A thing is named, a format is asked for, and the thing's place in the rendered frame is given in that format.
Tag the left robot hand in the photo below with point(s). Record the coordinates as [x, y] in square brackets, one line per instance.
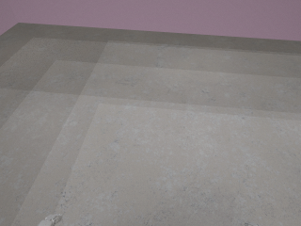
[51, 220]

